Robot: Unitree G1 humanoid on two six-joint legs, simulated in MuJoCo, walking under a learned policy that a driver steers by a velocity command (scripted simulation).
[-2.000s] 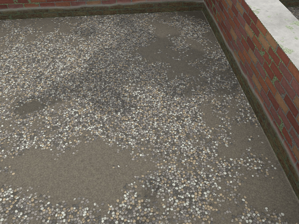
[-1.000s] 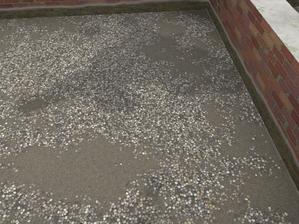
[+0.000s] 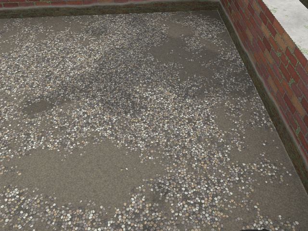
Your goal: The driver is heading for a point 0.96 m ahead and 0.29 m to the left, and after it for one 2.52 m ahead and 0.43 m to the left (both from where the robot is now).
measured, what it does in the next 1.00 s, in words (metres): stands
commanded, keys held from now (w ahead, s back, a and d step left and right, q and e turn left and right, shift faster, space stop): w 1.00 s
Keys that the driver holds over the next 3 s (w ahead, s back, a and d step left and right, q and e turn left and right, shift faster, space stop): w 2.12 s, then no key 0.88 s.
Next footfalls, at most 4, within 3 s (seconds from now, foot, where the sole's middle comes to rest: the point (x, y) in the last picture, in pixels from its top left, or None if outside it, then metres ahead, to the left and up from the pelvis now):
none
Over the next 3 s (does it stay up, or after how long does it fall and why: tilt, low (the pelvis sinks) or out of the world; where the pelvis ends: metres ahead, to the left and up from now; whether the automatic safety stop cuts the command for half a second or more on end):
stays up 0.00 -0.01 0.02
